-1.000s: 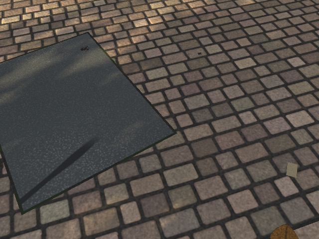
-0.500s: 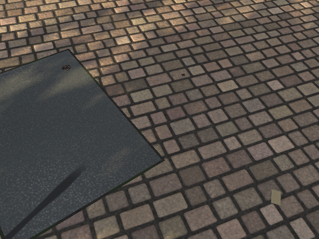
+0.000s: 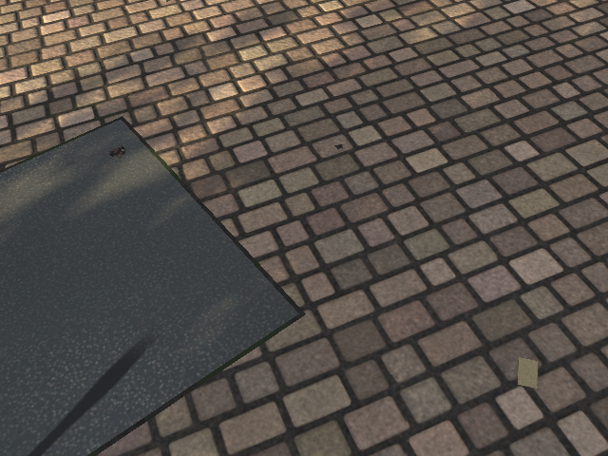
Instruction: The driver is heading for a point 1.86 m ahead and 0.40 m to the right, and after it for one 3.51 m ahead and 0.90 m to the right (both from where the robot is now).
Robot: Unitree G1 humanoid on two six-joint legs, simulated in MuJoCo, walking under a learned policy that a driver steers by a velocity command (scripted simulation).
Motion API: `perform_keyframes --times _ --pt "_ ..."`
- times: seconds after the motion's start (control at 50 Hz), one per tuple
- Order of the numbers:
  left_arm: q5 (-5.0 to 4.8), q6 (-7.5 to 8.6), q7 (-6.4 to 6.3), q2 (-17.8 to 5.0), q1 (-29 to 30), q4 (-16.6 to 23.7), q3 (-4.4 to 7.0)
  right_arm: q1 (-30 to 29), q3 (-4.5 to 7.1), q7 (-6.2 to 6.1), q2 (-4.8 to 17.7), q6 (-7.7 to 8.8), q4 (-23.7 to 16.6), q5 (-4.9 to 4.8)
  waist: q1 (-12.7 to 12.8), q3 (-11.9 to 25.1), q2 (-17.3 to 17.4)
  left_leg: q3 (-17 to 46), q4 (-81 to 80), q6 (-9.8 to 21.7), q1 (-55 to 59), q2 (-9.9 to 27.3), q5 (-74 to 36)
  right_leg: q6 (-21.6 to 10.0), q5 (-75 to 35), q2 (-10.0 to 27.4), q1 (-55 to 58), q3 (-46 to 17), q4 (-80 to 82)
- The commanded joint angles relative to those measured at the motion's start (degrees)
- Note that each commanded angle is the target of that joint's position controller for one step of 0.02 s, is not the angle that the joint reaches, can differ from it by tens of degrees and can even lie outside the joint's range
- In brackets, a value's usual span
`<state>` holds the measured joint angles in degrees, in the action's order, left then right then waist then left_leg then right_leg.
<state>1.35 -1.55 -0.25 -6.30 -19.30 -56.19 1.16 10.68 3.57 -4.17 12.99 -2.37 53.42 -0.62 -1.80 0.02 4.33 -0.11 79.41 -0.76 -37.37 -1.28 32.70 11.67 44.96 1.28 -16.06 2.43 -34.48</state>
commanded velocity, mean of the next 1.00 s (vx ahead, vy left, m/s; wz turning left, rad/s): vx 0.00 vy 0.00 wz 0.00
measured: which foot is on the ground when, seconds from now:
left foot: up 0.00-0.06, down 0.08-0.42, up 0.44-0.74, down 0.76-1.00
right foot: down 0.00-0.08, up 0.10-0.42, down 0.44-1.00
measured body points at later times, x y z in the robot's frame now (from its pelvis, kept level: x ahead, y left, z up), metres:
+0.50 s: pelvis -0.13 -0.07 -0.09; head -0.12 -0.09 +0.36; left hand -0.09 +0.18 -0.23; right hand +0.02 -0.31 -0.20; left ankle -0.08 +0.05 -0.63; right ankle -0.17 -0.16 -0.81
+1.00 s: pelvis -0.16 -0.04 -0.08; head -0.15 -0.03 +0.37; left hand -0.14 +0.19 -0.23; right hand -0.11 -0.28 -0.22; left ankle -0.17 +0.09 -0.81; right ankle -0.17 -0.17 -0.81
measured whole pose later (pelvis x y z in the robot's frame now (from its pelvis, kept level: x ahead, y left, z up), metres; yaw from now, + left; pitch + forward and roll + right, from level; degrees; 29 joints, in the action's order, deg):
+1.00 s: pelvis -0.16 -0.04 -0.08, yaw +1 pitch -1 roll +0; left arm 0.4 -0.4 -2.2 -10.5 -17.0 -54.2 1.8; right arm 15.6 2.7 -2.0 9.4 -0.5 55.1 0.3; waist 1.6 -1.8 -0.8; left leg 2.2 29.7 -1.1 -12.1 0.9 16.7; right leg 0.4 16.5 1.2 -11.1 3.2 -28.6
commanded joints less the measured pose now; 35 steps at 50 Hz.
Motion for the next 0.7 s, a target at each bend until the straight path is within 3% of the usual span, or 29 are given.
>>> perform_keyframes --times 0.02,0.04,0.06,0.08,0.1,0.12,0.14,0.16,0.18,0.2,0.22,0.26,0.3,0.36,0.38,0.4,0.42,0.44,0.46,0.48,0.5,0.52,0.54,0.56,0.6,0.62,0.66,0.68,0.7 --pt "-0.54 1.89 -2.65 -14.2 18.9 11.9 2.41 13.2 0.6 -0.98 4.5 -1.32 -3.1 2.69 -9.9 7.1 -13.3 -0.5 -3.5 -1.1 2.6 2.2 -0.3 -15.4 -63.6 15.6 4.5 -14.3 2.3" --pt "-1.48 1.59 -3.76 -14.3 19.3 12.3 2.61 14.0 0.09 -0.79 3.0 -1.62 -3.4 3.21 -9.9 6.9 -11.6 -1.8 -14.5 -0.1 6.9 4.0 -1.2 -14.7 -62.1 15.3 3.8 -13.3 1.4" --pt "-2.72 1.02 -4.7 -14.1 19.4 11.9 2.87 17.5 -0.25 -0.41 1.0 -1.92 -2.4 3.04 -10.8 7.3 -9.9 -2.9 -27.5 1.4 15.8 5.3 -3.0 -13.4 -57.3 12.9 1.1 -10.0 -1.9" --pt "-3.64 0.33 -5.01 -12.0 17.6 10.9 2.74 21.8 -0.61 0.07 -1.6 -2.23 0.0 2.3 -10.8 7.4 -6.4 -3.9 -39.6 3.1 26.8 5.4 -8.8 -12.5 -43.6 8.1 -3.5 -5.4 -9.6" --pt "-3.35 -0.74 -4.19 -6.8 13.9 8.9 1.8 22.2 -1.48 0.82 -4.6 -2.46 2.0 2.35 -8.7 5.8 4.4 -1.4 -47.8 5.3 30.6 6.3 -15.3 -10.5 -10.1 -0.1 -8.0 1.4 -32.3" --pt "-4.1 -2.56 -3.48 -1.4 11.6 12.1 1.46 15.2 -2.4 1.43 -1.7 -0.78 -1.1 5.65 -3.1 -3.0 16.7 21.6 -47.7 14.0 10.0 8.4 -15.5 -9.5 -7.4 -11.1 -15.7 -9.1 -51.2" --pt "-3.51 -3.2 -3.97 -2.4 6.6 14.3 1.08 1.4 -2.64 1.35 2.5 0.66 -8.0 5.37 3.9 -7.8 16.3 36.4 -58.5 17.8 0.5 16.6 -19.4 -10.8 -11.4 -12.9 -19.1 -18.9 -59.5" --pt "-2.41 -3.93 -4.45 -8.0 4.7 14.1 2.2 -1.8 -2.81 1.21 3.0 2.08 -10.4 4.66 4.6 -10.2 7.3 35.4 -57.4 16.4 -4.4 17.2 -17.8 -10.2 -14.5 -13.1 -18.1 -17.8 -63.9" --pt "-1.04 -4.76 -4.78 -10.6 2.5 13.4 2.91 -3.4 -2.8 0.91 4.2 3.08 -11.7 3.84 6.2 -7.8 -3.2 31.4 -52.3 14.4 -4.3 16.6 -16.2 -8.9 -19.1 -12.3 -16.9 -16.7 -66.8" --pt "0.14 -5.27 -5.15 -11.1 1.2 13.0 2.93 -5.6 -2.8 0.39 4.7 3.63 -12.4 2.44 7.2 -5.5 -6.3 25.4 -45.9 14.6 -4.1 14.8 -16.6 -6.4 -24.3 -11.3 -15.6 -14.9 -66.9" --pt "-0.03 -5.37 -5.03 -11.9 -0.1 12.6 3.21 -5.3 -3.26 -0.56 3.6 3.92 -12.4 1.85 7.5 -2.1 -5.6 19.1 -41.1 14.6 -3.7 11.9 -13.5 -4.7 -30.6 -10.6 -12.9 -11.9 -66.0" --pt "-1.32 -5.25 -4.28 -11.0 0.7 14.5 2.48 -3.3 -4.28 -2.57 1.4 3.52 -13.6 1.35 6.5 1.3 -1.6 13.4 -37.1 14.0 -1.0 8.6 -14.7 -3.6 -35.9 -9.3 -10.4 -8.0 -60.7" --pt "-1.84 -4.67 -3.9 -11.3 6.2 18.2 1.89 -0.5 -3.27 -3.93 2.7 3.31 -15.1 0.74 3.1 2.7 0.4 12.5 -36.3 12.3 6.9 8.6 -14.7 -4.8 -31.8 -4.9 -12.0 -8.6 -36.3" --pt "-2.94 -3.69 -2.69 -9.9 8.4 16.7 1.54 6.5 -1.38 -4.74 3.6 1.52 -15.4 0.29 -2.8 5.9 2.4 12.9 -32.7 11.5 12.7 9.6 -14.5 -7.2 -26.8 0.9 -3.7 -1.6 1.4" --pt "-2.91 -3.61 -1.54 -9.0 6.2 14.2 1.36 8.1 -0.65 -4.49 4.1 0.97 -15.4 -0.28 -3.4 5.9 1.5 11.8 -29.9 10.7 10.5 8.2 -13.1 -7.8 -35.6 0.9 3.0 1.7 10.3" --pt "-2.51 -3.83 -0.21 -6.2 -0.2 9.9 0.71 7.9 -0.64 -3.82 2.8 0.45 -15.6 -0.07 -2.3 5.4 1.4 9.1 -23.8 10.1 5.5 6.4 -12.8 -9.4 -41.7 0.4 10.8 4.6 16.5" --pt "-2.56 -4.05 1.5 -3.1 -3.1 6.9 -0.28 10.0 -1.28 -2.8 -0.8 -0.07 -15.0 0.1 -3.2 3.5 -3.1 3.1 -12.7 8.3 1.2 2.8 -3.9 -11.7 -39.7 -0.3 11.9 4.7 19.6" --pt "-0.37 -3.0 3.06 1.8 -3.0 6.2 -2.23 9.0 -2.53 -1.51 -6.8 -0.91 -14.5 0.05 -2.0 2.1 -9.1 -1.1 11.5 6.0 -7.2 -3.3 7.0 -15.8 -38.0 1.2 9.5 1.3 13.1" --pt "1.65 -1.74 4.29 -5.0 3.7 7.9 -1.95 11.2 -2.7 -0.64 -8.6 -1.25 -14.4 -0.9 -6.5 1.3 -13.0 3.5 33.1 3.4 -16.5 -6.4 10.4 -18.5 -63.8 7.1 4.8 -5.5 -0.7" --pt "1.7 -1.65 4.5 -15.5 4.1 9.8 0.4 16.1 -2.56 -0.21 -6.5 -0.88 -14.1 -1.74 -7.0 4.7 -12.4 10.4 44.6 1.0 -16.8 -7.7 8.4 -24.9 -63.5 19.0 -0.6 -14.8 7.0" --pt "-0.5 -1.06 3.12 -28.1 9.1 11.6 4.25 15.0 -2.65 -0.41 -2.5 -0.58 -18.8 -2.17 -8.9 0.1 -23.8 11.3 39.5 -0.7 -21.1 -1.1 -0.6 -29.3 -22.7 29.4 -7.0 -34.8 22.8" --pt "-0.74 0.03 0.85 -17.1 13.8 14.1 1.54 1.7 -0.2 -1.43 6.4 -0.53 -18.9 -1.29 -3.3 -9.5 -7.8 14.2 35.2 -2.7 -24.7 -0.5 -9.8 -26.5 -11.1 24.0 -7.3 -33.7 24.6" --pt "0.11 0.69 -1.05 -12.2 14.8 14.3 -0.35 -2.4 0.8 -2.24 8.7 -0.79 -17.6 0.06 -2.2 -10.0 -0.5 13.6 30.5 -3.7 -23.7 -2.0 -15.5 -24.5 -12.9 20.1 -3.8 -30.5 21.2" --pt "0.39 1.56 -2.25 -9.1 12.1 13.7 -1.5 -0.9 0.33 -2.31 6.1 -1.04 -16.1 0.6 -1.5 -7.8 -3.1 14.2 23.7 -4.8 -19.7 -0.8 -17.7 -24.5 -14.5 18.6 -0.8 -27.7 19.2" --pt "0.87 2.52 -3.8 -4.8 4.9 10.3 -2.6 2.7 0.18 -1.07 2.1 -0.93 -12.7 0.13 0.2 -5.4 -8.3 13.8 10.6 -5.5 -10.4 0.8 -22.2 -23.6 -19.3 12.8 3.0 -18.3 17.2" --pt "0.79 2.76 -3.97 -4.4 3.4 9.3 -2.7 3.8 0.13 -0.6 0.7 -0.75 -11.3 -0.43 0.3 -4.5 -11.0 11.6 5.2 -5.7 -5.2 1.8 -21.8 -23.8 -21.9 11.0 2.8 -16.2 17.5" --pt "-0.24 2.57 -4.54 -5.2 5.5 9.9 -2.18 0.6 -1.09 0.77 -2.1 -0.54 -11.2 0.13 0.4 -5.1 -12.3 5.1 -21.7 -6.6 6.4 5.5 -18.4 -21.8 -26.0 7.6 0.9 -10.1 17.5" --pt "-0.65 2.2 -4.62 -5.9 4.3 9.7 -1.65 -1.0 -1.64 1.16 -3.5 -0.48 -10.6 -0.03 1.9 -5.3 -13.4 1.6 -30.4 -6.6 12.8 4.5 -12.5 -22.0 -29.0 7.8 -0.9 -9.4 18.0" --pt "-1.01 1.9 -4.43 -7.0 1.4 8.9 -0.98 -1.2 -1.42 1.44 -2.6 -0.26 -10.0 -0.22 3.6 -5.4 -13.7 -0.9 -36.9 -6.5 16.4 2.7 -6.4 -22.5 -32.0 8.9 -0.3 -10.5 17.3"
Velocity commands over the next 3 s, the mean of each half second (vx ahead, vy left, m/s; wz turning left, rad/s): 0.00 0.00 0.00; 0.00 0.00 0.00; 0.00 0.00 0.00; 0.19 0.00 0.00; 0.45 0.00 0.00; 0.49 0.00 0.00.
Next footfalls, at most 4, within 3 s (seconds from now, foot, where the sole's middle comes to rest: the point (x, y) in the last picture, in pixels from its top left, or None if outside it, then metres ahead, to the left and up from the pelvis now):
0.08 left None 0.04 0.04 -0.71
0.44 right None -0.13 -0.17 -0.85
0.76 left None -0.13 0.09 -0.85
2.28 left None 0.22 0.06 -0.72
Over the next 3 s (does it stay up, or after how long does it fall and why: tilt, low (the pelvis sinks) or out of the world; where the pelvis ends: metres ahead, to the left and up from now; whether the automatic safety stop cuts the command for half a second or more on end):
stays up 0.47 -0.07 0.06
